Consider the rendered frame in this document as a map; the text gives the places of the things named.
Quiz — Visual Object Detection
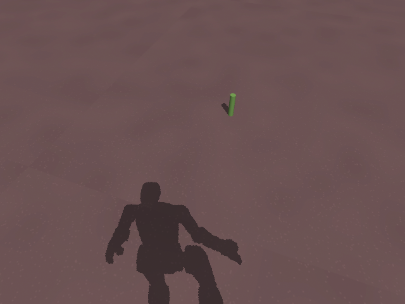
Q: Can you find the can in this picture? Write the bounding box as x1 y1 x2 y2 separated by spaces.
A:
228 93 236 116

